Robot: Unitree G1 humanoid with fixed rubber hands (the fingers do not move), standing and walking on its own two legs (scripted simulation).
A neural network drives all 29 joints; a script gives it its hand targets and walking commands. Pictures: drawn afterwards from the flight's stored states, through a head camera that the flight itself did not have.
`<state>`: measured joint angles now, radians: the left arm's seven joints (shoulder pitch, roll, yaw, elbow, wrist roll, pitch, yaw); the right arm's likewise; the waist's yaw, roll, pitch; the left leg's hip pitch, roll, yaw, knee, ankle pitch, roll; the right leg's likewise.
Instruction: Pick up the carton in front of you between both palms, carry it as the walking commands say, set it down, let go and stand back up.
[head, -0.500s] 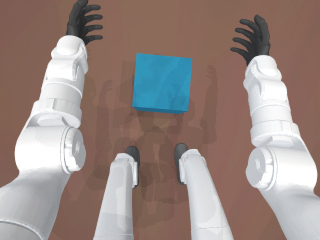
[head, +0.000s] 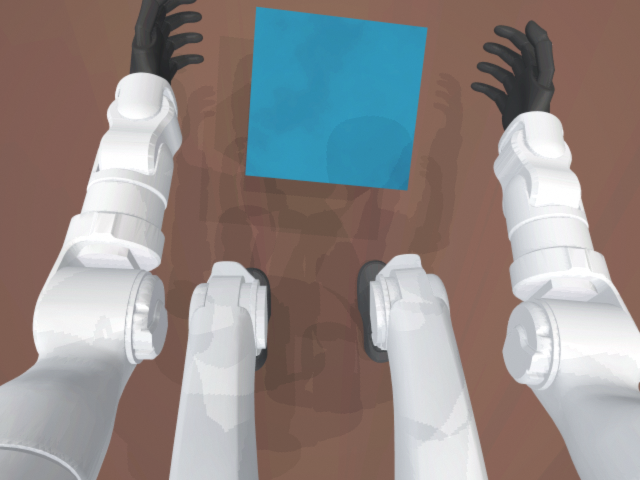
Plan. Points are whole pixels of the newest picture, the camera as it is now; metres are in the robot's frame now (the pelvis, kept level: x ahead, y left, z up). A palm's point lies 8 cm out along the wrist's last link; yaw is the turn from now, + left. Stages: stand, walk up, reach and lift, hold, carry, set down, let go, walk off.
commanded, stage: reach and lift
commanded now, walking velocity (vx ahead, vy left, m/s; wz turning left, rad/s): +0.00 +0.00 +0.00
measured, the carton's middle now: (328, 118) +0.49 -0.02 -0.36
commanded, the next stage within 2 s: none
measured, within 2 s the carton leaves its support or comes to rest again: leaves its support in 1.20 s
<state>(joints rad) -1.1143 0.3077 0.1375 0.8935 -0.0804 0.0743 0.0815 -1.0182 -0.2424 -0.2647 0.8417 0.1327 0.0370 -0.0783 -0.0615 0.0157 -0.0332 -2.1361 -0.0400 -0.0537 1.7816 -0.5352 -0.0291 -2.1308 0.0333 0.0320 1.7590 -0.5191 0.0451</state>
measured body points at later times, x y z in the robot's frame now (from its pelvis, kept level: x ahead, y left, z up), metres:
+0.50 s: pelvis -0.03 +0.00 -0.11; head +0.34 +0.00 +0.13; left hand +0.52 +0.16 -0.31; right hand +0.49 -0.21 -0.31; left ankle +0.08 +0.12 -0.45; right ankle +0.09 -0.13 -0.45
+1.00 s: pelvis -0.03 +0.00 -0.11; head +0.33 +0.00 +0.15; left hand +0.52 +0.13 -0.30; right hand +0.49 -0.18 -0.29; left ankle +0.08 +0.12 -0.45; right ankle +0.09 -0.13 -0.45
